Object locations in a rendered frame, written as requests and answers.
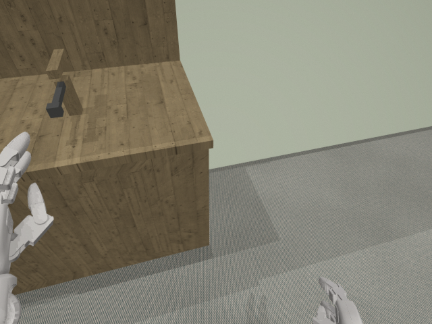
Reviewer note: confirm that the tap lever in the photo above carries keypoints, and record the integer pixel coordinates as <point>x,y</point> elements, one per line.
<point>55,109</point>

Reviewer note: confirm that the left robot hand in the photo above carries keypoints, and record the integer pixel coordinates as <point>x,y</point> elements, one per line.
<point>14,161</point>

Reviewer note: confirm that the right robot hand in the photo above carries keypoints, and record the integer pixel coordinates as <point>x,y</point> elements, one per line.
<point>344,312</point>

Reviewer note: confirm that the left robot forearm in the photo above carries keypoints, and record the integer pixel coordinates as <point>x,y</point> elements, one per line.
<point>10,307</point>

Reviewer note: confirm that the counter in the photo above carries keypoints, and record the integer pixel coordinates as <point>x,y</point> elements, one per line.
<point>125,171</point>

